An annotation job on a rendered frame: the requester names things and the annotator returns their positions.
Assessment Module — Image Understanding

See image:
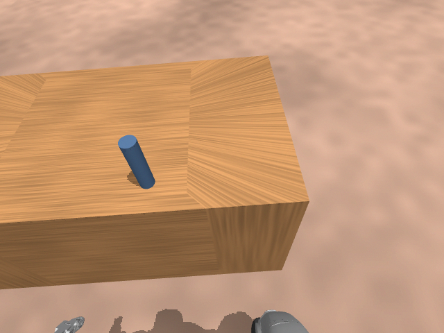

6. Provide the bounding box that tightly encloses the left robot hand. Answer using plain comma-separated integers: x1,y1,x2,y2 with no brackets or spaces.
54,316,85,333

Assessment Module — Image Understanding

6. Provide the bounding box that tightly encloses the can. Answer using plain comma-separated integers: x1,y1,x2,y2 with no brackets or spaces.
118,135,155,189

